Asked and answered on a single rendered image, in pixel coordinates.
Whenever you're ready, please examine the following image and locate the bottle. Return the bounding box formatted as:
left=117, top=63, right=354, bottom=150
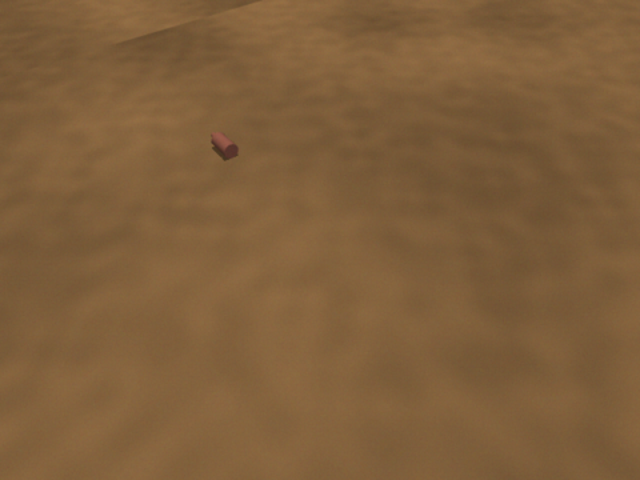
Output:
left=211, top=132, right=238, bottom=158

